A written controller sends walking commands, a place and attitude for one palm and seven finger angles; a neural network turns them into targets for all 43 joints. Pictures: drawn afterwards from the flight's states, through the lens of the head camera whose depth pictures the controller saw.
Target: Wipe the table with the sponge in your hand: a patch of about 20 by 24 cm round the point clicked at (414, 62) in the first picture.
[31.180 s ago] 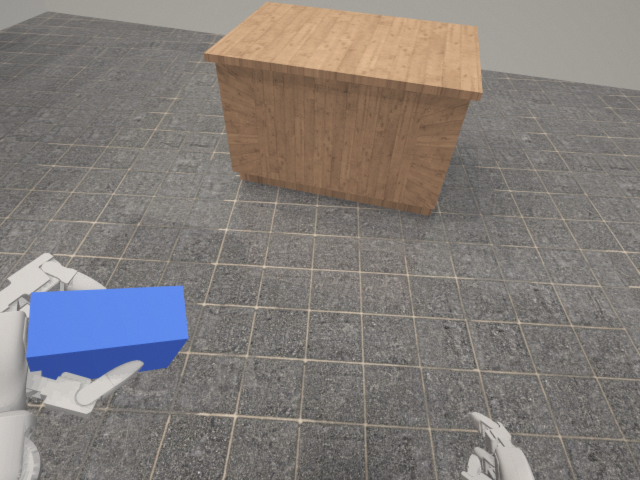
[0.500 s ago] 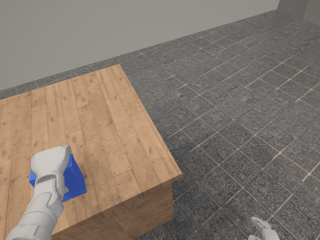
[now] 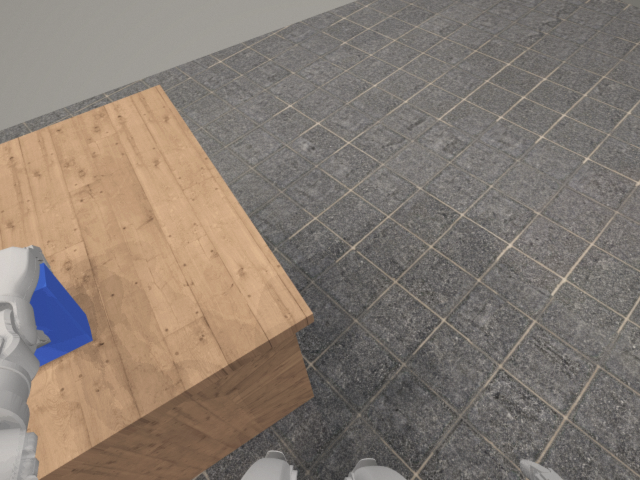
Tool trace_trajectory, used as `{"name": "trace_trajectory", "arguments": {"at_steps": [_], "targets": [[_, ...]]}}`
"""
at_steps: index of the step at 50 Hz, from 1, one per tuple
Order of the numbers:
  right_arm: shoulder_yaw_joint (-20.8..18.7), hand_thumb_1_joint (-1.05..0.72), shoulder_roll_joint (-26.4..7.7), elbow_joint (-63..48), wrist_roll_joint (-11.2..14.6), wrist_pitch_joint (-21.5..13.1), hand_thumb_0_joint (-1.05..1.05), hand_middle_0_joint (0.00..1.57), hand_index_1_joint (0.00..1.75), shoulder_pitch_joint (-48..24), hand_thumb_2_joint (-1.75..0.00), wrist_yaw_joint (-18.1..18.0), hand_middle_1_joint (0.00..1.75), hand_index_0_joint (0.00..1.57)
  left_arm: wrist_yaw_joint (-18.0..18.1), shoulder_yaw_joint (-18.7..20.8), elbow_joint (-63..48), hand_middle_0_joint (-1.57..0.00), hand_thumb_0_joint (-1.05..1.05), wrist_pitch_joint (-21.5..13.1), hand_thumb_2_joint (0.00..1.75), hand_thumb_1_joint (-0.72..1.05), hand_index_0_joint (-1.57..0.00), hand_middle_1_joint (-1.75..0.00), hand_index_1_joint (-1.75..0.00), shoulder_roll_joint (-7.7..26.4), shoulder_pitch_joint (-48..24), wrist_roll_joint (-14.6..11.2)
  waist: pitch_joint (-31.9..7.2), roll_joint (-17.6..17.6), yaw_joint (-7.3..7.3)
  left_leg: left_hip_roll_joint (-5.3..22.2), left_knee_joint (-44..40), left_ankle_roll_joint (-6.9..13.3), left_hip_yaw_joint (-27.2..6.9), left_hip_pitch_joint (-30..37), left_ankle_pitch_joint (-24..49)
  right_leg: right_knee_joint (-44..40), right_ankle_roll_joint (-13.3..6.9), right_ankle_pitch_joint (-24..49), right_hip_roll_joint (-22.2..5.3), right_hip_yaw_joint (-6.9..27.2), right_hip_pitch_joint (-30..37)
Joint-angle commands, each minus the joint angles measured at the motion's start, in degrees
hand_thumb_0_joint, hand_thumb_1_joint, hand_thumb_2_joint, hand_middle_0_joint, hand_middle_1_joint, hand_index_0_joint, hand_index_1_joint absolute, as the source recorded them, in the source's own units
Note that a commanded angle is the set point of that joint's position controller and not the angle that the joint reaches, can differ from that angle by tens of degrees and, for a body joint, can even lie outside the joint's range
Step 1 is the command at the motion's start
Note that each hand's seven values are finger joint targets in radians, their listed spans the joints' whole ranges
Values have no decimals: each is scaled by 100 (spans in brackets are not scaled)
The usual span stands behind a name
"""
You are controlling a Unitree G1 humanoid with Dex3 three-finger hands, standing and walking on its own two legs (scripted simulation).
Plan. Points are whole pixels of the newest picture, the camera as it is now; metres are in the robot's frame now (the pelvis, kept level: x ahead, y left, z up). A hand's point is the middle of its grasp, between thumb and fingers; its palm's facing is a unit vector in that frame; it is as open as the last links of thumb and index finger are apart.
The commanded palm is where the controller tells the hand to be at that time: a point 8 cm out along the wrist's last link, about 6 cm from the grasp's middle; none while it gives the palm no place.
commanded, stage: wipe forward along the first lane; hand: left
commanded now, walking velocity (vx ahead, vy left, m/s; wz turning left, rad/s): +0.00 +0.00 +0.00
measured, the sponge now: (35, 330) +0.31 +0.40 -0.02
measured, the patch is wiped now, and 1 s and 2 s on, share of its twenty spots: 0.10 0.25 0.25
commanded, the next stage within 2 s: slide across to the middle lane in 0.54 s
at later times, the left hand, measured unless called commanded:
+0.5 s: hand (10, 275) +0.37 +0.44 +0.02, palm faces -0.18 +0.01 -0.98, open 9.9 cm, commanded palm +0.38 +0.44 +0.05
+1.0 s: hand (8, 260) +0.40 +0.46 +0.02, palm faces -0.16 +0.02 -0.99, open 9.9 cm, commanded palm +0.41 +0.41 +0.07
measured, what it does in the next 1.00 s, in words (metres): shifts its weight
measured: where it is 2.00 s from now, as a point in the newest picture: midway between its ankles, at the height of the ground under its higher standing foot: outside the picture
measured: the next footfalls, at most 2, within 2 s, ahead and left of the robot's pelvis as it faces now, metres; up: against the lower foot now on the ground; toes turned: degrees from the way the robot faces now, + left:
none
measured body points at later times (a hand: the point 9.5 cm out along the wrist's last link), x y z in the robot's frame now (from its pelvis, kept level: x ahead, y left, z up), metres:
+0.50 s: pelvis +0.00 +0.03 -0.01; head +0.09 +0.03 +0.43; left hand +0.38 +0.44 +0.08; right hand +0.08 -0.24 -0.14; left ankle +0.04 +0.16 -0.69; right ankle +0.03 -0.02 -0.69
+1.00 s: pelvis +0.03 +0.09 +0.02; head +0.11 +0.10 +0.46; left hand +0.40 +0.46 +0.07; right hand +0.12 -0.17 -0.12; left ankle +0.04 +0.16 -0.69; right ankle +0.03 -0.02 -0.69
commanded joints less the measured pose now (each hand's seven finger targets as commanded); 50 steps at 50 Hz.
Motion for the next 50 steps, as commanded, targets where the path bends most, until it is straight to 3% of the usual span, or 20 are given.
{"name": "trace_trajectory", "arguments": {"at_steps": [1, 4, 6, 10, 13, 18, 21, 24, 27, 29, 30, 32, 33, 37, 40, 43, 45, 50], "targets": [[-236, -90, -758, -570, -10, -200, 0, 20, 30, 115, -90, 32, 30, 20, 245, 486, -442, -120, 0, 83, 130, 10, -120, -160, -160, 2093, -1435, 56, -1534, -578, -195, -76, 60, 30, 169, -1326, -150, -1240, 830, 950, -1275, 2410, 2706], [-220, -90, -783, -594, -21, -207, 0, 20, 30, 204, -90, 51, 30, 20, 226, 438, -390, -120, 0, 36, 130, 10, -120, -160, -160, 2151, -1491, 99, -1594, -538, -210, -66, 138, 23, 157, -1440, -192, -1178, 895, 992, -1288, 2421, 2685], [-231, -90, -802, -565, -17, -202, 0, 20, 30, 245, -90, 53, 30, 20, 236, 604, -277, -120, 0, 29, 130, 10, -120, -160, -160, 2360, -1542, 93, -1584, -582, -218, -59, 152, 37, 155, -1516, -218, -1179, 839, 813, -1232, 2389, 2615], [-214, -90, -825, -577, -31, -210, 0, 20, 30, 352, -90, 67, 30, 20, 236, 567, -123, -120, 0, 24, 130, 10, -120, -160, -160, 2444, -1628, 181, -1644, -562, -221, -58, 178, 42, 184, -1561, -216, -1141, 788, 775, -1209, 2293, 2552], [-195, -90, -829, -576, -27, -210, 0, 20, 30, 371, -90, 53, 30, 20, 222, 441, 25, -120, 0, 61, 130, 10, -120, -160, -160, 2465, -1908, 261, -1429, -405, -258, -45, 119, 85, 234, -1486, -364, -1241, 731, 17, -1119, 2062, 2141], [-169, -90, -837, -580, -39, -175, 0, 20, 30, 493, -90, 17, 30, 20, 180, 396, 222, -120, 0, 71, 130, 10, -120, -160, -160, 2549, -2165, 370, -1528, -371, -281, -39, 49, 148, 306, -1229, -284, -1236, 680, -291, -965, 1687, 1851], [-158, -90, -816, -572, -39, -156, 0, 20, 30, 584, -90, 11, 30, 20, 160, 183, 264, -120, 0, 66, 130, 10, -120, -160, -160, 2328, -2429, 409, -1505, -321, -367, -40, -65, 187, 328, -974, -212, -1168, 660, -244, -848, 1319, 1613], [-126, -90, -820, -607, -51, -135, 0, 20, 30, 629, -90, -1, 30, 20, 141, 182, 332, -120, 0, 79, 130, 10, -120, -160, -160, 2387, -2513, 420, -1478, -301, -340, -55, -143, 196, 346, -839, -231, -1173, 660, -315, -789, 1134, 1486], [-140, -90, -814, -583, -77, -112, 0, 20, 30, 728, -90, -7, 30, 20, 137, 52, 289, -120, 0, 33, 130, 10, -120, -160, -160, 2200, -2643, 455, -1653, -179, -389, -33, -224, 231, 331, -441, 99, -1007, 646, 244, -687, 817, 1330], [-126, -90, -811, -595, -78, -59, 0, 20, 30, 748, -90, -11, 30, 20, 138, 59, 382, -120, 0, 79, 130, 10, -120, -160, -160, 2213, -2595, 471, -1613, -378, -410, -60, -258, 232, 365, -426, 154, -1047, 668, 348, -651, 757, 1342], [-123, -90, -801, -603, -76, -43, 0, 20, 30, 759, -90, -9, 30, 20, 144, -34, 404, -120, 0, 93, 130, 10, -120, -160, -160, 2101, -2647, 480, -1506, -322, -441, -64, -304, 224, 373, -377, 152, -1066, 667, 329, -640, 690, 1255], [-162, -90, -775, -581, -97, -28, 0, 20, 30, 821, -90, 8, 30, 20, 150, -134, 329, -120, 0, 55, 130, 10, -120, -160, -160, 1863, -2616, 499, -1673, -89, -409, -52, -363, 230, 331, 15, 422, -1001, 624, 545, -601, 554, 1112], [-163, -90, -761, -597, -96, 5, 0, 20, 30, 831, -90, 9, 30, 20, 155, -135, 378, -120, 0, 82, 130, 10, -120, -160, -160, 1790, -2469, 484, -1668, -251, -395, -58, -385, 226, 330, 74, 514, -1034, 622, 653, -588, 535, 1168], [-217, -90, -692, -560, -87, 35, 0, 20, 30, 777, -90, 17, 30, 20, 226, -469, -122, -120, 0, 64, 130, 10, -120, -160, -160, 1174, -2809, 284, -1777, -123, -486, -12, -574, 211, 200, 734, 816, -1071, 618, 776, -574, 381, 982], [-236, -90, -680, -514, -87, 52, 0, 20, 30, 698, -90, 11, 30, 20, 335, -373, -240, -120, 0, 90, 130, 10, -120, -160, -160, 1087, -2780, 105, -1763, -313, -457, -2, -692, 207, 164, 950, 891, -1196, 628, 803, -589, 364, 1093], [-259, -90, -645, -450, -100, 47, 0, 20, 30, 644, -90, 16, 30, 20, 405, -549, -526, -120, 0, 89, 130, 10, -120, -160, -160, 785, -2936, 70, -1845, -75, -437, 33, -878, 158, 7, 1558, 1223, -1207, 586, 881, -593, 258, 996], [-258, -90, -615, -401, -98, 65, 0, 20, 30, 547, -90, 26, 30, 20, 448, -935, -544, -120, 0, 178, 130, 10, -120, -160, -160, 299, -3091, 84, -1573, -103, -571, 54, -997, 120, -88, 1796, 1157, -1299, 592, 731, -600, 214, 748], [-269, -90, -578, -319, -116, 54, 0, 20, 30, 379, -90, 53, 30, 20, 519, -1404, -576, -120, 0, 376, 130, 10, -120, -160, -160, -471, -3328, -49, -1448, -42, -598, 119, -1272, -67, -435, 2381, 1025, -1301, 557, 575, -634, 91, 359]]}}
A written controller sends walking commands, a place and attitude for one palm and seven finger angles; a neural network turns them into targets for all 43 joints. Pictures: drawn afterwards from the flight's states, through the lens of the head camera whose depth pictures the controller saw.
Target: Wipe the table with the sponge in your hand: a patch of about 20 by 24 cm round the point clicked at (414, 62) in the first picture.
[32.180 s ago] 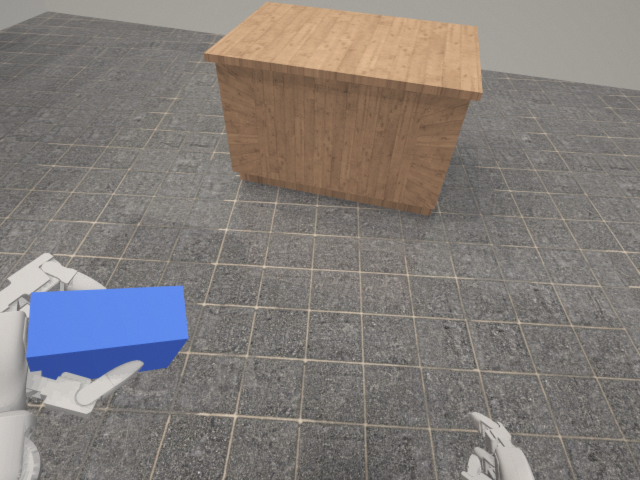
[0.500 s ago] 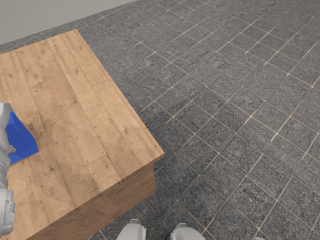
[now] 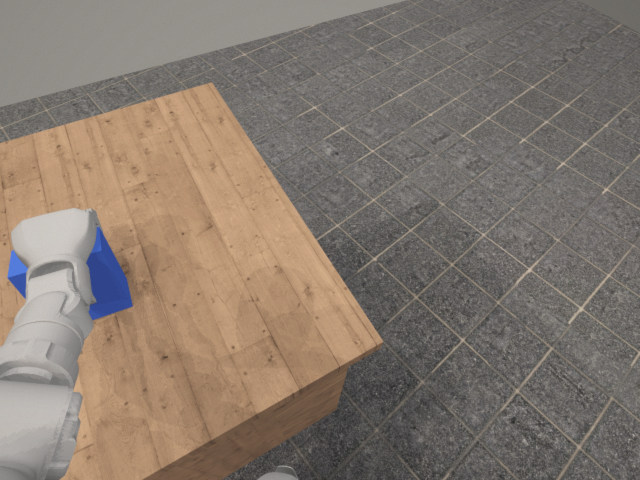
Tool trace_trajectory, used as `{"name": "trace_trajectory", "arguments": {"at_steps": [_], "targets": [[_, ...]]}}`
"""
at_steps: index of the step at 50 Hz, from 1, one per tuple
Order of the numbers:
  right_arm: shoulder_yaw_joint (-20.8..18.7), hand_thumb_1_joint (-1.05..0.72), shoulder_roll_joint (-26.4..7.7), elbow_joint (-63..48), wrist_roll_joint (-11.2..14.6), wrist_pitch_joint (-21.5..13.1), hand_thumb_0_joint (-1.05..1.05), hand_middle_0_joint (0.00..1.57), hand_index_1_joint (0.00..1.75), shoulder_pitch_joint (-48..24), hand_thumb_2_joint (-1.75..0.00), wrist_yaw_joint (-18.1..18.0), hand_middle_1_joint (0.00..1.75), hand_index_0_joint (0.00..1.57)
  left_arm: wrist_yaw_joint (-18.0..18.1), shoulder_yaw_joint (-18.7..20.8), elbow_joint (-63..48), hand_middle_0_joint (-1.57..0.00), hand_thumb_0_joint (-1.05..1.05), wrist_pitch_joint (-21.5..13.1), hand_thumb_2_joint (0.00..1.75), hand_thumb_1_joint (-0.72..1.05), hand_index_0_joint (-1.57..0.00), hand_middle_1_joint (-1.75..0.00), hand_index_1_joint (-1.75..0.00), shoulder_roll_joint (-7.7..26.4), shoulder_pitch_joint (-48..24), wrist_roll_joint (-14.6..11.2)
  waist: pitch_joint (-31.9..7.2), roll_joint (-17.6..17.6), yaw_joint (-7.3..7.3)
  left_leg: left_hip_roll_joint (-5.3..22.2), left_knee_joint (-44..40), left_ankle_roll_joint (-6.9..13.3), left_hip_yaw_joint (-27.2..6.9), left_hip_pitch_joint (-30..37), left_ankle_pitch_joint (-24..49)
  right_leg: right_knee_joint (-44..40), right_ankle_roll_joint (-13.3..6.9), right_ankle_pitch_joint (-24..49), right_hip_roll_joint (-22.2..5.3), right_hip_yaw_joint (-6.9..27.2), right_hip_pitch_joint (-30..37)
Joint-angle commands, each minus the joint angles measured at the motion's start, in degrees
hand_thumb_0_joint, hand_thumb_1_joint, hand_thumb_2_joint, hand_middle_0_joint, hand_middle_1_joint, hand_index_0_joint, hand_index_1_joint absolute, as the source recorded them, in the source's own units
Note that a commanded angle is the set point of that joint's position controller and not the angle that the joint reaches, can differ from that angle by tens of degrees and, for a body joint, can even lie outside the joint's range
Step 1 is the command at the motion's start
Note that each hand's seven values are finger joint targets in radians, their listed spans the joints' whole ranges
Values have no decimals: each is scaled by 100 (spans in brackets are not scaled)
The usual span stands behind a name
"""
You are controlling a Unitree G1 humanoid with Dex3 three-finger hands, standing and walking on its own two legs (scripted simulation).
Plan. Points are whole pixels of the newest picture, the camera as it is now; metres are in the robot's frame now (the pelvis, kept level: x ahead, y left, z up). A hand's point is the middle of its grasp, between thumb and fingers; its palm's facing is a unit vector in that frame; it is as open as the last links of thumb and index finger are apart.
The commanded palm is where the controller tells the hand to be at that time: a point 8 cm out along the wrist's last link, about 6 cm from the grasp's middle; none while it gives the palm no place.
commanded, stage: slide across to the middle lane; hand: left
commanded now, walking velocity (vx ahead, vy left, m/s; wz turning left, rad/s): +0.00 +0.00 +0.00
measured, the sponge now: (82, 289) +0.36 +0.36 -0.04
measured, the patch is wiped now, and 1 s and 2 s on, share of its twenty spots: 0.25 0.25 0.45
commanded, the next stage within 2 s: wipe back along the middle lane in 0.36 s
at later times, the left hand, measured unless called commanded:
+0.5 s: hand (124, 241) +0.42 +0.30 +0.01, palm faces -0.12 -0.01 -0.99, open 9.9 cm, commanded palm +0.40 +0.26 +0.05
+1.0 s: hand (137, 261) +0.39 +0.27 +0.01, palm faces -0.09 +0.00 -1.00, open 9.9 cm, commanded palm +0.35 +0.24 +0.04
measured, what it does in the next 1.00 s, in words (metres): stands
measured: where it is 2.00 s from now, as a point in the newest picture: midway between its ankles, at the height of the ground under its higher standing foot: outside the picture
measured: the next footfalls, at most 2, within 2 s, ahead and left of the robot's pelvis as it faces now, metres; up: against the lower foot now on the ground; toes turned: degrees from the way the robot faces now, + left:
none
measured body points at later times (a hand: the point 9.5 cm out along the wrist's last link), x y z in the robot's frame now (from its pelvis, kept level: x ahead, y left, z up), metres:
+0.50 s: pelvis +0.02 +0.01 +0.01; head +0.08 +0.01 +0.45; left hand +0.42 +0.30 +0.06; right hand +0.12 -0.24 -0.13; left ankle +0.01 +0.07 -0.71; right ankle +0.00 -0.11 -0.71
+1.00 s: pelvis +0.02 +0.00 +0.02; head +0.06 -0.01 +0.47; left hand +0.39 +0.27 +0.06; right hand +0.15 -0.26 -0.11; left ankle +0.01 +0.07 -0.71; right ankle +0.00 -0.11 -0.71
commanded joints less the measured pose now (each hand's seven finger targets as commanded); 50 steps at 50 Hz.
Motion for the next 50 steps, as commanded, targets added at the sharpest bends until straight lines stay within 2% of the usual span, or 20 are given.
{"name": "trace_trajectory", "arguments": {"at_steps": [1, 9, 11, 17, 20, 21, 23, 25, 27, 28, 31, 32, 37, 39, 40, 42, 44, 47, 48, 50], "targets": [[-330, -90, -926, -399, -38, -167, 0, 20, 30, 32, -90, -18, 30, 20, 306, -368, -1073, -120, 0, -75, 130, 10, -120, -160, -160, -215, -2417, -259, -1398, 57, -566, 561, -902, -243, -584, 2307, 952, -551, -139, 664, -168, 18, -326], [-352, -90, -909, -259, -92, -79, 0, 20, 30, -21, -90, 11, 30, 20, 306, -770, -882, -120, 0, 221, 130, 10, -120, -160, -160, -799, -2706, -343, -1543, -107, -575, 548, -931, -418, -707, 2669, 1251, -543, -154, 791, -187, -47, -292], [-337, -90, -854, -296, -87, -43, 0, 20, 30, -123, -90, 35, 30, 20, 254, -908, -976, -120, 0, 269, 130, 10, -120, -160, -160, -1065, -2731, -355, -1624, 83, -534, 571, -929, -487, -708, 2844, 1620, -535, -182, 911, -185, -53, -289], [-339, -90, -831, -267, -129, 160, 0, 20, 30, -160, -90, 96, 30, 20, 246, -920, -844, -120, 0, 505, 130, 10, -120, -160, -160, -1110, -2726, -282, -1720, -3, -477, 540, -830, -507, -560, 2886, 2207, -607, -188, 1147, -162, -55, 37], [-312, -90, -857, -286, -153, 263, 0, 20, 30, -128, -90, 122, 30, 20, 373, -509, -580, -120, 0, 658, 130, 10, -120, -160, -160, -627, -2601, -101, -1728, -141, -388, 492, -844, -455, -395, 2568, 2222, -659, -202, 1313, -151, -30, 394], [-293, -90, -875, -329, -150, 276, 0, 20, 30, -189, -90, 124, 30, 20, 394, -173, -572, -120, 0, 679, 130, 10, -120, -160, -160, -338, -2404, -164, -1890, -97, -218, 488, -875, -465, -353, 2499, 2374, -668, -229, 1437, -156, 10, 622], [-290, -90, -871, -339, -154, 325, 0, 20, 30, -151, -90, 149, 30, 20, 400, -264, -507, -120, 0, 748, 130, 10, -120, -160, -160, -326, -2323, -60, -1811, -187, -282, 467, -834, -410, -232, 2350, 2460, -675, -198, 1696, -173, 35, 842], [-299, -90, -834, -451, -150, 350, 0, 20, 30, -207, -90, 198, 30, 20, 389, -350, -673, -120, 0, 775, 130, 10, -120, -160, -160, -483, -1980, 21, -1941, -23, -178, 454, -837, -389, -182, 2407, 2665, -686, -206, 1886, -165, 73, 1019], [-329, -90, -830, -493, -143, 343, 0, 20, 30, -246, -90, 220, 30, 20, 397, -192, -773, -120, 0, 746, 130, 10, -120, -160, -160, -486, -1583, -142, -2009, -138, -77, 481, -826, -379, -173, 2470, 2891, -693, -204, 2080, -173, 82, 1205], [-333, -90, -809, -538, -121, 342, 0, 20, 30, -282, -90, 227, 30, 20, 385, -367, -818, -120, 0, 759, 130, 10, -120, -160, -160, -723, -1402, -207, -1984, -202, -119, 456, -825, -339, -120, 2407, 2866, -722, -174, 2195, -181, 110, 1304], [-324, -90, -803, -575, -69, 328, 0, 20, 30, -420, -90, 249, 30, 20, 395, -218, -946, -120, 0, 803, 130, 10, -120, -160, -160, -697, -959, -354, -1830, -409, -29, 450, -931, -264, -52, 2180, 2772, -790, -176, 2462, -225, 175, 1639], [-332, -90, -813, -565, -69, 327, 0, 20, 30, -409, -90, 255, 30, 20, 381, -386, -924, -120, 0, 854, 130, 10, -120, -160, -160, -845, -739, -349, -1743, -454, -44, 414, -918, -230, -1, 2166, 2721, -819, -163, 2556, -224, 187, 1696], [-310, -90, -827, -603, -17, 346, 0, 20, 30, -581, -90, 257, 30, 20, 325, -437, -1045, -120, 0, 1093, 130, 10, -120, -160, -160, -866, -329, -348, -1387, -388, 32, 384, -1108, -190, 30, 2042, 2321, -928, -196, 2350, -247, 216, 1768], [-288, -90, -795, -642, 9, 367, 0, 20, 30, -644, -90, 250, 30, 20, 281, -705, -1055, -120, 0, 1188, 130, 10, -120, -160, -160, -1156, -318, -341, -1198, -416, -45, 374, -1171, -197, 31, 2023, 2112, -992, -193, 2130, -237, 182, 1649], [-289, -90, -805, -629, 6, 380, 0, 20, 30, -640, -90, 240, 30, 20, 279, -587, -963, -120, 0, 1232, 130, 10, -120, -160, -160, -1033, -262, -323, -1144, -501, -23, 370, -1191, -188, 30, 1989, 2023, -1019, -203, 2064, -238, 193, 1651], [-273, -90, -809, -665, 4, 381, 0, 20, 30, -678, -90, 221, 30, 20, 260, -526, -945, -120, 0, 1251, 130, 10, -120, -160, -160, -975, -184, -329, -1144, -474, 43, 364, -1242, -201, 23, 1979, 1935, -997, -223, 1929, -236, 177, 1662], [-272, -90, -771, -713, 9, 402, 0, 20, 30, -742, -90, 211, 30, 20, 242, -786, -1047, -120, 0, 1273, 130, 10, -120, -160, -160, -1276, -220, -311, -1155, -475, -25, 355, -1224, -195, 66, 2011, 1881, -1020, -211, 1943, -244, 192, 1615], [-267, -90, -763, -771, -1, 426, 0, 20, 30, -791, -90, 212, 30, 20, 231, -723, -1058, -120, 0, 1304, 130, 10, -120, -160, -160, -1284, 85, -322, -1218, -456, 65, 352, -1185, -212, 48, 2041, 2055, -957, -238, 2085, -244, 196, 1670], [-271, -90, -754, -794, -2, 439, 0, 20, 30, -809, -90, 222, 30, 20, 234, -841, -1142, -120, 0, 1313, 130, 10, -120, -160, -160, -1435, 27, -334, -1196, -566, 3, 360, -1159, -210, 63, 2051, 2080, -959, -225, 2171, -240, 190, 1638], [-263, -90, -774, -839, -4, 463, 0, 20, 30, -869, -90, 220, 30, 20, 250, -691, -1195, -120, 0, 1388, 130, 10, -120, -160, -160, -1301, 250, -351, -1248, -674, 66, 343, -1163, -200, 73, 1993, 2053, -962, -220, 2239, -246, 223, 1761]]}}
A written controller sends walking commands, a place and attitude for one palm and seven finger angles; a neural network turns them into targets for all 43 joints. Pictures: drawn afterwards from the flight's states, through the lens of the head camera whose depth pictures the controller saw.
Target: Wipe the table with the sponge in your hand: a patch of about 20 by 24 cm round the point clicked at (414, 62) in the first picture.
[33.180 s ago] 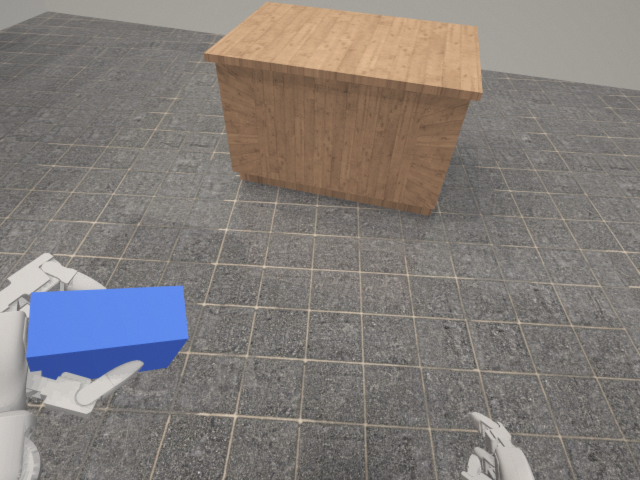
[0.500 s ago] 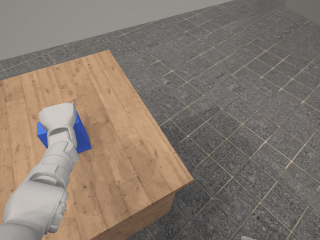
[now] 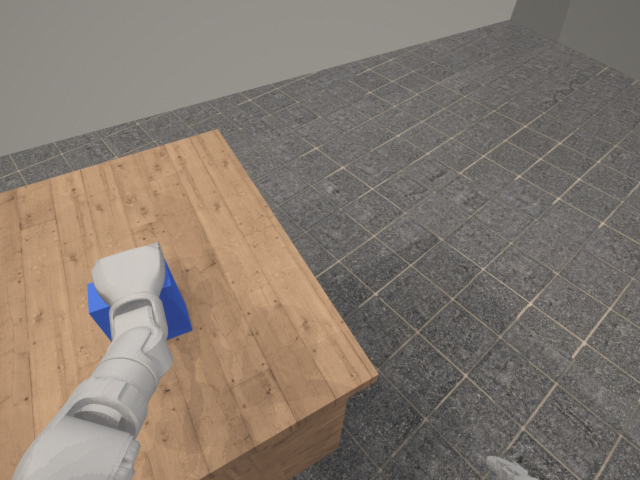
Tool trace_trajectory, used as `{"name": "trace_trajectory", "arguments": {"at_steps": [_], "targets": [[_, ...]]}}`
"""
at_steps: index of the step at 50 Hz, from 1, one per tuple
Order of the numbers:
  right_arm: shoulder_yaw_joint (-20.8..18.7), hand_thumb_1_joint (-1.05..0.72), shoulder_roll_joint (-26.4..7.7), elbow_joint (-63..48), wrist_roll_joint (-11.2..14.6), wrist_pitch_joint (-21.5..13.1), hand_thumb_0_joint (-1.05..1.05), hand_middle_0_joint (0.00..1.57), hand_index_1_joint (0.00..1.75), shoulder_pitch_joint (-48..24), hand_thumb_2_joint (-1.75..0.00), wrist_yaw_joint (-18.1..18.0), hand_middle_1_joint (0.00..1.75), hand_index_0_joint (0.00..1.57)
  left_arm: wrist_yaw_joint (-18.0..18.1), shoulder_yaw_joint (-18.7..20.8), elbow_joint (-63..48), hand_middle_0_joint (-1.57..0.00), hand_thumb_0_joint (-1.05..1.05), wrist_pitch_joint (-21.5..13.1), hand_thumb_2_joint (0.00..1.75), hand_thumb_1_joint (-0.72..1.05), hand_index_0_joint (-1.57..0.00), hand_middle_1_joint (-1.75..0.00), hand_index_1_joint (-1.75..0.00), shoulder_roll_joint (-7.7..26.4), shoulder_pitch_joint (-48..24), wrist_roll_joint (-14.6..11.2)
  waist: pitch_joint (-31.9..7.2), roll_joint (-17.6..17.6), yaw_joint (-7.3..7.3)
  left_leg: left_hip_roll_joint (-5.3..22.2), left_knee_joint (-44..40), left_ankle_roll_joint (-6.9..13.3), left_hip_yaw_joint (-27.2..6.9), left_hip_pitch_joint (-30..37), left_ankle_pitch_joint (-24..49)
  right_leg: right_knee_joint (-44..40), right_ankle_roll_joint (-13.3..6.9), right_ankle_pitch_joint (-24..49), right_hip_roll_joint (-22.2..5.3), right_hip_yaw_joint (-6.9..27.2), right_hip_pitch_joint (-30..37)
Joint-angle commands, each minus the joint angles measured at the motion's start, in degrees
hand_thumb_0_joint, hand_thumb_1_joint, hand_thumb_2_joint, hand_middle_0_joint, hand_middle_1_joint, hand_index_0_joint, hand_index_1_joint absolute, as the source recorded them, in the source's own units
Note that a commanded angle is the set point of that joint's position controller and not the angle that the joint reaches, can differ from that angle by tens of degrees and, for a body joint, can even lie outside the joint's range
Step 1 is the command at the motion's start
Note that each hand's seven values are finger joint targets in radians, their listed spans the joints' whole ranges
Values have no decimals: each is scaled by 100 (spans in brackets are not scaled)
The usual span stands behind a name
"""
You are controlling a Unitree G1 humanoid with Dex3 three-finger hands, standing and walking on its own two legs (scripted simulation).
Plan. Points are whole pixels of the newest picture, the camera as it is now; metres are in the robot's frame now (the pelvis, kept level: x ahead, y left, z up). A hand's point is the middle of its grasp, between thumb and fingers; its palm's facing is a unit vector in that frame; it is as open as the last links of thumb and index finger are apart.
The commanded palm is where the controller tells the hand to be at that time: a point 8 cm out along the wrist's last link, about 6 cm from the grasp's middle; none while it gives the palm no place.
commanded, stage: wipe back along the middle lane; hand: left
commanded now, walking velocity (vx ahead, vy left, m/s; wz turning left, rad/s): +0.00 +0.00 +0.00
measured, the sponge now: (148, 316) +0.35 +0.29 -0.06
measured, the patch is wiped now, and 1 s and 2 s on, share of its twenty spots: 0.25 0.45 0.50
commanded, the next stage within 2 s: none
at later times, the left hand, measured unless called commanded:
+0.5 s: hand (150, 325) +0.31 +0.26 -0.01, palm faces -0.04 -0.02 -1.00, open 9.8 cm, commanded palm +0.27 +0.23 +0.02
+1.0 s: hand (166, 354) +0.27 +0.22 -0.01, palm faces -0.04 -0.03 -1.00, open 9.8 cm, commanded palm +0.22 +0.19 +0.02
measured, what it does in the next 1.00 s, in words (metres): stands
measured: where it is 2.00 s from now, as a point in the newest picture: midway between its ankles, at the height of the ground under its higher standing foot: outside the picture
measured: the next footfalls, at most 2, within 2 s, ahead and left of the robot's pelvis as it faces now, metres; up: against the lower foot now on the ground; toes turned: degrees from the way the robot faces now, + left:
none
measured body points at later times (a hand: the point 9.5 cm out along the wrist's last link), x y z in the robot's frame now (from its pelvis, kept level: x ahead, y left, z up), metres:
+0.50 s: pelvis +0.00 +0.01 +0.00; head +0.01 +0.00 +0.45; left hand +0.31 +0.26 +0.04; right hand +0.18 -0.23 -0.11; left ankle -0.02 +0.07 -0.72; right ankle -0.02 -0.11 -0.72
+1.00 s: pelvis -0.01 +0.00 +0.00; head -0.02 -0.02 +0.45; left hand +0.27 +0.22 +0.04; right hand +0.21 -0.22 -0.10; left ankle -0.02 +0.07 -0.72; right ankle -0.02 -0.11 -0.72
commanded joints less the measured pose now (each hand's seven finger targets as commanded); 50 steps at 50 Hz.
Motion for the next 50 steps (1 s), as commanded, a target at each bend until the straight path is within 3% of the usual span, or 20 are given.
{"name": "trace_trajectory", "arguments": {"at_steps": [1, 4, 6, 12, 14, 15, 16, 17, 20, 23, 26, 28, 34, 37, 41, 42, 45, 46, 48, 50], "targets": [[-222, -90, -748, -716, -14, -108, 0, 20, 30, -388, -90, -10, 30, 20, -261, -134, -455, -120, 0, 5, 130, 10, -120, -160, -160, -117, -675, -185, -1211, -486, -88, 336, -334, -205, -86, 895, 2013, -222, -199, 2157, -241, -19, 711], [-217, -90, -775, -750, -25, -55, 0, 20, 30, -421, -90, -16, 30, 20, -246, 6, -505, -120, 0, 151, 130, 10, -120, -160, -160, 38, -274, -182, -1110, -572, -33, 299, -327, -184, -52, 854, 1945, -266, -186, 2239, -249, 13, 831], [-203, -90, -734, -828, 5, -51, 0, 20, 30, -558, -90, -10, 30, 20, -292, -173, -751, -120, 0, 208, 130, 10, -120, -160, -160, -194, -305, -197, -1155, -509, -28, 321, -369, -217, -99, 937, 2089, -233, -205, 2222, -252, -20, 810], [-209, -90, -757, -940, -16, 19, 0, 20, 30, -719, -90, 20, 30, 20, -330, -173, -1273, -120, 0, 488, 130, 10, -120, -160, -160, -229, 480, -209, -1143, -494, 99, 318, -343, -249, -130, 1090, 2339, -210, -227, 2377, -242, -18, 922], [-208, -90, -727, -983, -7, 29, 0, 20, 30, -797, -90, 31, 30, 20, -356, -394, -1484, -120, 0, 580, 130, 10, -120, -160, -160, -500, 609, -215, -1064, -581, 72, 333, -348, -261, -137, 1140, 2369, -229, -220, 2346, -233, -52, 868], [-217, -90, -740, -974, -11, 40, 0, 20, 30, -830, -90, 29, 30, 20, -342, -266, -1511, -120, 0, 627, 130, 10, -120, -160, -160, -383, 760, -219, -1063, -692, 105, 340, -345, -257, -132, 1148, 2370, -240, -222, 2391, -234, -31, 908], [-208, -90, -725, -1024, 2, 33, 0, 20, 30, -933, -90, 28, 30, 20, -360, -279, -1671, -120, 0, 663, 130, 10, -120, -160, -160, -429, 805, -264, -1088, -588, 147, 346, -379, -290, -173, 1174, 2470, -218, -235, 2360, -235, -39, 929], [-201, -90, -716, -1018, -3, 33, 0, 20, 30, -938, -90, 30, 30, 20, -364, -456, -1753, -120, 0, 687, 130, 10, -120, -160, -160, -584, 783, -268, -992, -604, 86, 356, -370, -289, -156, 1220, 2422, -225, -221, 2339, -236, -57, 868], [-183, -90, -718, -1038, 9, 45, 0, 20, 30, -1031, -90, 19, 30, 20, -365, -374, -1845, -120, 0, 825, 130, 10, -120, -160, -160, -503, 1037, -260, -909, -695, 159, 327, -435, -294, -162, 1155, 2176, -254, -237, 2142, -218, -39, 896], [-164, -90, -688, -1094, 28, 44, 0, 20, 30, -1149, -90, 30, 30, 20, -395, -663, -2080, -120, 0, 929, 130, 10, -120, -160, -160, -757, 959, -235, -800, -519, 139, 363, -474, -343, -235, 1278, 2161, -231, -254, 1845, -199, -103, 705], [-163, -90, -678, -1113, 32, 42, 0, 20, 30, -1237, -90, 23, 30, 20, -416, -633, -2150, -120, 0, 984, 130, 10, -120, -160, -160, -706, 776, -193, -784, -502, 176, 381, -541, -354, -289, 1294, 1941, -235, -293, 1540, -172, -105, 627], [-151, -90, -651, -1138, 38, 47, 0, 20, 30, -1252, -90, 37, 30, 20, -446, -974, -2154, -120, 0, 1011, 130, 10, -120, -160, -160, -1019, 842, -152, -764, -428, 146, 390, -508, -359, -327, 1367, 1898, -191, -291, 1346, -164, -166, 480], [-148, -90, -646, -1178, 16, 90, 0, 20, 30, -1337, -90, 81, 30, 20, -476, -1030, -2248, -120, 0, 1018, 130, 10, -120, -160, -160, -1075, 1136, -133, -845, -612, 206, 351, -421, -314, -284, 1292, 1919, -123, -313, 1560, -169, -114, 618], [-145, -90, -627, -1235, 20, 118, 0, 20, 30, -1418, -90, 133, 30, 20, -500, -1206, -2445, -120, 0, 1022, 130, 10, -120, -160, -160, -1226, 1287, -142, -813, -538, 215, 376, -405, -314, -324, 1316, 1973, -67, -318, 1520, -172, -124, 590], [-104, -90, -632, -1288, 37, 157, 0, 20, 30, -1579, -90, 129, 30, 20, -481, -1048, -2694, -120, 0, 1077, 130, 10, -120, -160, -160, -1061, 1476, -228, -737, -677, 270, 339, -475, -259, -269, 1152, 1725, -134, -323, 1615, -176, -13, 783], [-101, -90, -623, -1264, 40, 164, 0, 20, 30, -1568, -90, 126, 30, 20, -468, -1169, -2707, -120, 0, 1080, 130, 10, -120, -160, -160, -1142, 1386, -200, -621, -709, 201, 340, -468, -252, -264, 1156, 1628, -128, -306, 1548, -182, -41, 719], [-91, -90, -604, -1303, 50, 164, 0, 20, 30, -1637, -90, 126, 30, 20, -442, -1123, -2766, -120, 0, 1143, 130, 10, -120, -160, -160, -1128, 1765, -231, -631, -805, 283, 284, -482, -210, -187, 1102, 1535, -182, -300, 1623, -196, 4, 892], [-101, -90, -635, -1302, 46, 170, 0, 20, 30, -1697, -90, 123, 30, 20, -445, -984, -2859, -120, 0, 1148, 130, 10, -120, -160, -160, -985, 1748, -218, -666, -745, 314, 289, -503, -214, -200, 1106, 1576, -195, -326, 1697, -190, 79, 935], [-88, -90, -598, -1344, 56, 168, 0, 20, 30, -1716, -90, 136, 30, 20, -454, -1171, -2963, -120, 0, 1176, 130, 10, -120, -160, -160, -1165, 1983, -239, -622, -846, 294, 268, -485, -188, -159, 1116, 1595, -184, -297, 1815, -209, 49, 1020], [-78, -90, -603, -1345, 60, 163, 0, 20, 30, -1765, -90, 127, 30, 20, -452, -999, -3045, -120, 0, 1196, 130, 10, -120, -160, -160, -986, 2233, -277, -632, -838, 345, 236, -510, -171, -109, 1070, 1530, -240, -289, 1910, -226, 139, 1158]]}}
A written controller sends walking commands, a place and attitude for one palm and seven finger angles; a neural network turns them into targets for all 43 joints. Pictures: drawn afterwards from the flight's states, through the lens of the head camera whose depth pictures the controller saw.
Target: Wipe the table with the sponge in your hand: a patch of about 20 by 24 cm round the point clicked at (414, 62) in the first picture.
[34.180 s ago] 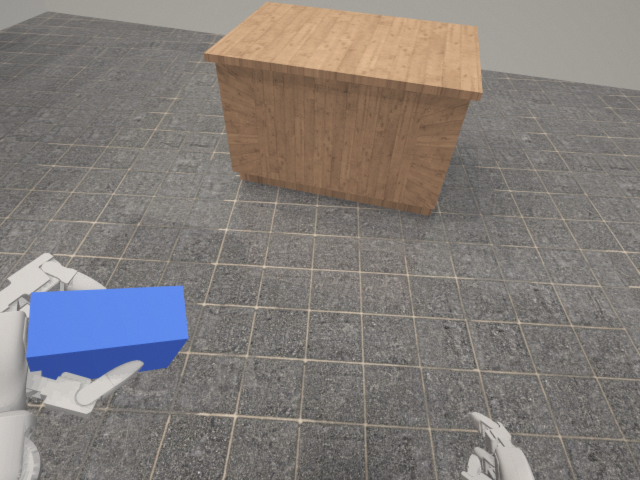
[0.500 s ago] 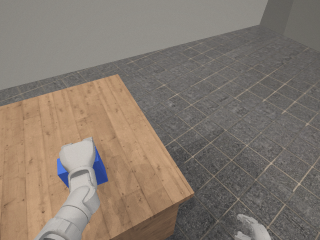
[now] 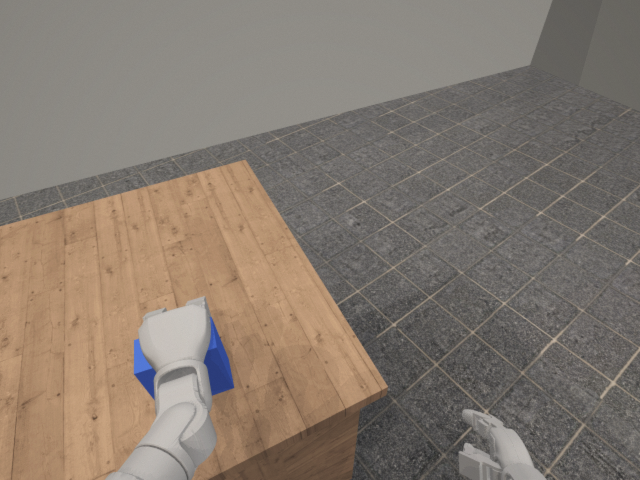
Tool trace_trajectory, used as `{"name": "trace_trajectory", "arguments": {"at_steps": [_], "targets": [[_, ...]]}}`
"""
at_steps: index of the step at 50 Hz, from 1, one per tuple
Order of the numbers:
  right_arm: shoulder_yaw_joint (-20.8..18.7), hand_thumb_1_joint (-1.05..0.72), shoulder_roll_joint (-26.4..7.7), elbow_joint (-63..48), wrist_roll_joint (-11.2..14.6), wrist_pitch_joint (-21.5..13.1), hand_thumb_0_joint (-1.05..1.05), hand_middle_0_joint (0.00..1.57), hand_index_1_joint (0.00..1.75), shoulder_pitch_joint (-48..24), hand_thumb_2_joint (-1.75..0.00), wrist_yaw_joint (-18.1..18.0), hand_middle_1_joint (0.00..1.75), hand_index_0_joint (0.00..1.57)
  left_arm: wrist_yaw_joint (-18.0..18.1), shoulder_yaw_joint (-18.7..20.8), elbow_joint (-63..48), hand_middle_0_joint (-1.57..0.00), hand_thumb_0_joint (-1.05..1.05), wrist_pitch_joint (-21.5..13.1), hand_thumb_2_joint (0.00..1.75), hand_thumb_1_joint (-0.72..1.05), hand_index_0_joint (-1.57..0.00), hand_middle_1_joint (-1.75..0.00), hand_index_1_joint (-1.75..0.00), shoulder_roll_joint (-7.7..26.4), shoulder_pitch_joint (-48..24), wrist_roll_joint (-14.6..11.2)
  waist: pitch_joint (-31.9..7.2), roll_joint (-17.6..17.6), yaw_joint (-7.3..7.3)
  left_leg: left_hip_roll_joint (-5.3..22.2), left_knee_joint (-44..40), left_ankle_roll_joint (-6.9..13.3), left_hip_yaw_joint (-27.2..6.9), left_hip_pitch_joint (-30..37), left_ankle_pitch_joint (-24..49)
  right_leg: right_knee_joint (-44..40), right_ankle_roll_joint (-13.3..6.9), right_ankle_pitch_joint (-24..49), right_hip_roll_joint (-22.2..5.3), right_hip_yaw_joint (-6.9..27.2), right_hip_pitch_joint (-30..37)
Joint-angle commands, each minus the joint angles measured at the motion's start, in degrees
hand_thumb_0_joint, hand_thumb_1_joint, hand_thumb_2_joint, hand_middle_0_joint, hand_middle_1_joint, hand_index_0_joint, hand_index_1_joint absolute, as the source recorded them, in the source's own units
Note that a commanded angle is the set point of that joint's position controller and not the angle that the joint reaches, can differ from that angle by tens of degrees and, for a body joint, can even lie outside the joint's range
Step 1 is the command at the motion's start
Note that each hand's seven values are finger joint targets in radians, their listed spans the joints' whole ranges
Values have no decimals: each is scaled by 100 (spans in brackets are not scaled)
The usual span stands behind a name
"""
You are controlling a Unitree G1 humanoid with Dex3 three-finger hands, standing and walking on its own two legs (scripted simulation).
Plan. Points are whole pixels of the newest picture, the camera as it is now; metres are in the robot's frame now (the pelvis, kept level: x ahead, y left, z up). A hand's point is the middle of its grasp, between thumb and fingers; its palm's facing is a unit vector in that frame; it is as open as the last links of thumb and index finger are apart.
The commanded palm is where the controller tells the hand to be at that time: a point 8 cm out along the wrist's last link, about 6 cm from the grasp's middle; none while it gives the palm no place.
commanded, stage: wipe back along the middle lane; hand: left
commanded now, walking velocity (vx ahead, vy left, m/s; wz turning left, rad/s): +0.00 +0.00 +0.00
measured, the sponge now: (190, 371) +0.28 +0.23 -0.06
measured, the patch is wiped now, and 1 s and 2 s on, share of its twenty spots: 0.45 0.50 0.55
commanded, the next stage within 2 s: slide across to the third lane in 1.08 s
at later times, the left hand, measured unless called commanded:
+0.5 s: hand (193, 368) +0.26 +0.22 -0.01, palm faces -0.06 -0.05 -1.00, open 9.8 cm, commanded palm +0.22 +0.19 +0.02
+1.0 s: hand (193, 369) +0.26 +0.21 -0.02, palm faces -0.05 -0.05 -1.00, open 9.8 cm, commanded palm +0.21 +0.19 +0.01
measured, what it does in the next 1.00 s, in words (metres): stands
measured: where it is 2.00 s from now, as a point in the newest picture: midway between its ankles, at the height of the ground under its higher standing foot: outside the picture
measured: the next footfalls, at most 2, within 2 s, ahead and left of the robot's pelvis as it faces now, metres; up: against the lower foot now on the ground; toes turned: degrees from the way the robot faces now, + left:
none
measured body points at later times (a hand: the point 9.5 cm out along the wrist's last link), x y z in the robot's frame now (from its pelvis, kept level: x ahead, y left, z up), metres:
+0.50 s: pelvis +0.00 -0.02 +0.00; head -0.02 -0.04 +0.45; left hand +0.26 +0.21 +0.04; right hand +0.22 -0.24 -0.09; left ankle -0.01 +0.08 -0.72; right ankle -0.02 -0.10 -0.72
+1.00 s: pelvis -0.01 -0.02 +0.00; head -0.02 -0.04 +0.45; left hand +0.26 +0.21 +0.04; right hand +0.20 -0.24 -0.09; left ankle -0.01 +0.08 -0.72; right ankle -0.02 -0.10 -0.72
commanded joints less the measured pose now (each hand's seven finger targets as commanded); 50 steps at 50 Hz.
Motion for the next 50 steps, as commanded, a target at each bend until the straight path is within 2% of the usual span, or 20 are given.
{"name": "trace_trajectory", "arguments": {"at_steps": [1, 3, 6, 8, 11, 12, 16, 20, 21, 26, 29, 31, 33, 36, 39, 41, 44, 46, 48, 50], "targets": [[-239, -90, -756, -979, -11, -230, 0, 20, 30, -1197, -90, -14, 30, 20, -308, 184, -569, -120, 0, 13, 130, 10, -120, -160, -160, -109, 106, -457, -673, -826, 8, 279, -524, -164, -195, 422, 1563, -456, -275, 2068, -164, 172, 660], [-225, -90, -709, -1003, 6, -234, 0, 20, 30, -1211, -90, -7, 30, 20, -323, -52, -626, -120, 0, 41, 130, 10, -120, -160, -160, -331, 251, -442, -506, -830, -41, 267, -526, -150, -161, 422, 1540, -458, -251, 2066, -181, 122, 641], [-231, -90, -729, -1017, 11, -250, 0, 20, 30, -1306, -90, -7, 30, 20, -341, 71, -763, -120, 0, 69, 130, 10, -120, -160, -160, -187, 325, -415, -491, -762, 16, 269, -588, -153, -189, 434, 1494, -502, -276, 1964, -164, 191, 639], [-236, -90, -707, -1015, 15, -265, 0, 20, 30, -1291, -90, -2, 30, 20, -349, -184, -806, -120, 0, 56, 130, 10, -120, -160, -160, -392, 212, -380, -437, -822, -69, 266, -557, -137, -159, 481, 1415, -493, -252, 1870, -165, 153, 554], [-239, -90, -748, -986, -8, -289, 0, 20, 30, -1323, -90, -24, 30, 20, -325, 198, -761, -120, 0, 36, 130, 10, -120, -160, -160, -52, 318, -378, -509, -784, 39, 235, -573, -153, -162, 404, 1403, -508, -284, 1995, -154, 303, 650], [-240, -90, -710, -994, 2, -301, 0, 20, 30, -1296, -90, -31, 30, 20, -325, -36, -808, -120, 0, 18, 130, 10, -120, -160, -160, -277, 209, -380, -563, -787, -41, 230, -545, -139, -121, 460, 1406, -473, -251, 2025, -183, 250, 675], [-255, -90, -747, -965, -16, -330, 0, 20, 30, -1302, -90, -63, 30, 20, -308, 235, -735, -120, 0, 5, 130, 10, -120, -160, -160, -24, 263, -322, -549, -847, 14, 196, -556, -142, -110, 357, 1373, -523, -266, 2144, -179, 384, 738], [-248, -90, -722, -958, -2, -352, 0, 20, 30, -1256, -90, -70, 30, 20, -320, 72, -613, -120, 0, -8, 130, 10, -120, -160, -160, -173, 237, -279, -431, -859, -48, 186, -525, -135, -98, 325, 1315, -512, -245, 2078, -191, 333, 634], [-265, -90, -749, -939, -23, -359, 0, 20, 30, -1285, -90, -86, 30, 20, -314, 252, -663, -120, 0, -30, 130, 10, -120, -160, -160, -3, 162, -277, -560, -786, -3, 182, -529, -135, -98, 360, 1356, -526, -265, 2162, -177, 418, 690], [-259, -90, -758, -928, -27, -392, 0, 20, 30, -1233, -90, -131, 30, 20, -308, 383, -598, -120, 0, -71, 130, 10, -120, -160, -160, 104, 244, -278, -608, -855, 3, 162, -504, -138, -97, 279, 1375, -506, -255, 2307, -192, 477, 764], [-262, -90, -730, -937, -18, -409, 0, 20, 30, -1210, -90, -132, 30, 20, -304, 259, -601, -120, 0, -94, 130, 10, -120, -160, -160, -18, 278, -284, -552, -950, -49, 159, -476, -124, -61, 257, 1302, -512, -216, 2271, -210, 429, 747], [-266, -90, -756, -917, -27, -408, 0, 20, 30, -1240, -90, -143, 30, 20, -282, 433, -577, -120, 0, -76, 130, 10, -120, -160, -160, 149, 215, -252, -554, -753, 3, 164, -516, -141, -92, 256, 1278, -528, -254, 2139, -188, 487, 688], [-261, -90, -725, -925, -12, -419, 0, 20, 30, -1196, -90, -143, 30, 20, -290, 169, -557, -120, 0, -70, 130, 10, -120, -160, -160, -92, 55, -255, -482, -849, -84, 175, -492, -124, -71, 288, 1234, -517, -224, 2058, -195, 387, 601], [-268, -90, -750, -929, -21, -431, 0, 20, 30, -1217, -90, -155, 30, 20, -293, 351, -514, -120, 0, -58, 130, 10, -120, -160, -160, 55, 101, -260, -554, -802, -4, 169, -512, -135, -91, 235, 1189, -522, -244, 1970, -185, 430, 613], [-279, -90, -721, -939, -15, -443, 0, 20, 30, -1169, -90, -151, 30, 20, -292, 163, -440, -120, 0, -94, 130, 10, -120, -160, -160, -146, 171, -264, -540, -940, -40, 164, -456, -117, -63, 225, 1210, -488, -220, 2033, -197, 385, 606], [-288, -90, -760, -922, -27, -449, 0, 20, 30, -1197, -90, -158, 30, 20, -278, 403, -475, -120, 0, -111, 130, 10, -120, -160, -160, 65, 237, -277, -686, -890, 23, 168, -468, -131, -79, 228, 1253, -481, -246, 2121, -185, 468, 673], [-276, -90, -726, -927, -9, -434, 0, 20, 30, -1184, -90, -150, 30, 20, -273, 137, -437, -120, 0, -95, 130, 10, -120, -160, -160, -164, 118, -252, -475, -948, -68, 187, -474, -125, -78, 220, 1146, -497, -220, 1891, -191, 372, 505], [-279, -90, -738, -958, -13, -441, 0, 20, 30, -1223, -90, -147, 30, 20, -267, 320, -502, -120, 0, -72, 130, 10, -120, -160, -160, 3, 147, -281, -508, -765, 11, 179, -506, -135, -103, 227, 1123, -508, -253, 1801, -167, 397, 506], [-274, -90, -727, -949, -6, -434, 0, 20, 30, -1176, -90, -147, 30, 20, -277, 115, -466, -120, 0, -75, 130, 10, -120, -160, -160, -178, 46, -256, -503, -858, -68, 184, -465, -129, -92, 241, 1140, -472, -232, 1837, -180, 355, 468], [-277, -90, -723, -957, -10, -431, 0, 20, 30, -1195, -90, -134, 30, 20, -265, 210, -429, -120, 0, -63, 130, 10, -120, -160, -160, -107, 273, -279, -568, -912, -8, 175, -441, -131, -69, 226, 1203, -458, -229, 1974, -191, 360, 569]]}}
